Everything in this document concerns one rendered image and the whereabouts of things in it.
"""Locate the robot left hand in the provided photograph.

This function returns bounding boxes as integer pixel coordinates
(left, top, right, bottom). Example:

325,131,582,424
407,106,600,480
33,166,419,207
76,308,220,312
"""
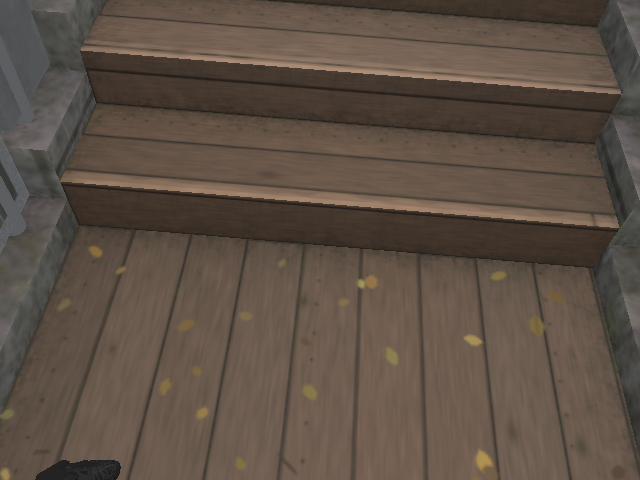
35,460,121,480

